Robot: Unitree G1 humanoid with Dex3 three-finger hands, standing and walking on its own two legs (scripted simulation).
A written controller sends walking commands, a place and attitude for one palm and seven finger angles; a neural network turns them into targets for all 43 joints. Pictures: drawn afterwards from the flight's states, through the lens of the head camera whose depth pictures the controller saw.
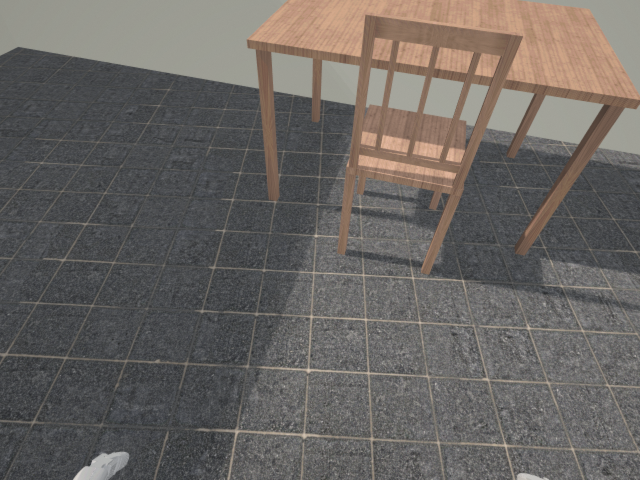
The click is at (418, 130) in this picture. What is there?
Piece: chair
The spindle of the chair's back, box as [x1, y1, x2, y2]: [407, 46, 439, 156]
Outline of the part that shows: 439,47 433,46 407,151 407,155 411,156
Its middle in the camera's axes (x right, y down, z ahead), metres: +0.28 -0.37 +1.07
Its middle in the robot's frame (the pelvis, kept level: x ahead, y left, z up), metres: +1.05 -0.24 -0.07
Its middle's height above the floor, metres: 0.70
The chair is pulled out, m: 0.00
